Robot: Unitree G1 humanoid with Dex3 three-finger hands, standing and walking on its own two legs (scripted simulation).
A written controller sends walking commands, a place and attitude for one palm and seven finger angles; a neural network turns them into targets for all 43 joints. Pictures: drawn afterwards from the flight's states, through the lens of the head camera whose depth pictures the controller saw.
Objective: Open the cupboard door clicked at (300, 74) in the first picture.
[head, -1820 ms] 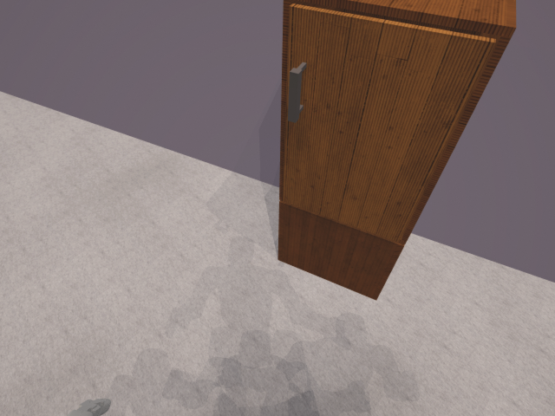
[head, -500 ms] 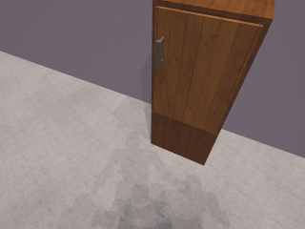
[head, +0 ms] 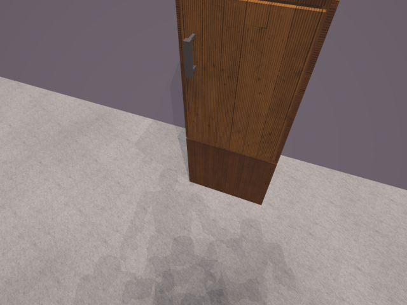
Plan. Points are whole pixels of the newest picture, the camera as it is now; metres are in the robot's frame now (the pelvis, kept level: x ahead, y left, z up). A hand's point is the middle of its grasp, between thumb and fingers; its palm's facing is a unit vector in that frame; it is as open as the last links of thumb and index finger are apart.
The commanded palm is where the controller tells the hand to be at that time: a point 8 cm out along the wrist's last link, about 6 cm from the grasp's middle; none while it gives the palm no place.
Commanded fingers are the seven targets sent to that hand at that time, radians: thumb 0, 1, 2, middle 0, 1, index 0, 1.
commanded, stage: turn to face it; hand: left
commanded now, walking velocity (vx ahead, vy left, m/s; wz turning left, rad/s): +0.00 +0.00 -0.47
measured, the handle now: (190, 56) +0.80 +0.11 +0.07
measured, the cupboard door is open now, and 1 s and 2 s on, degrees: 0 0 0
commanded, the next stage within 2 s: take the last steps up to it in 0.54 s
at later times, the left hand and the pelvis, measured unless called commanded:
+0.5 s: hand out of the picture +0.04 +0.19 -0.16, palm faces -0.10 -0.97 -0.23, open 7.4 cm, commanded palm none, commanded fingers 0.00 0.90 0.90 -0.20 -0.30 -0.20 -0.30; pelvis -0.03 +0.00 +0.00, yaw -11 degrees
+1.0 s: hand out of the picture +0.07 +0.18 -0.16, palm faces -0.21 -0.96 -0.20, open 7.3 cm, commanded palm none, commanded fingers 0.00 0.90 0.90 -0.20 -0.30 -0.20 -0.30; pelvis +0.01 +0.01 +0.01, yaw -15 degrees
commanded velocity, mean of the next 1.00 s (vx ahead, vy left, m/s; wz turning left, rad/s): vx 0.10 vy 0.04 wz -0.18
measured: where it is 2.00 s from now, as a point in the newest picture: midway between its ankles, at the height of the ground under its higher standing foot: outside the picture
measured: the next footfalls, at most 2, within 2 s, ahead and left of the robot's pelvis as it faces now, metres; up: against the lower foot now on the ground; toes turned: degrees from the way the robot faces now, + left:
left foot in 0.54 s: +0.02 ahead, +0.13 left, +0.00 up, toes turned -12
right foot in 0.86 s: -0.03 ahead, -0.11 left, +0.00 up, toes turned -19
